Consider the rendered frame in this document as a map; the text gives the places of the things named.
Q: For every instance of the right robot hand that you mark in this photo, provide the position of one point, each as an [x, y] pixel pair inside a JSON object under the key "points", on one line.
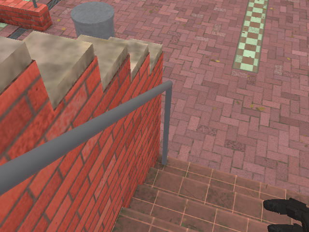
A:
{"points": [[293, 209]]}

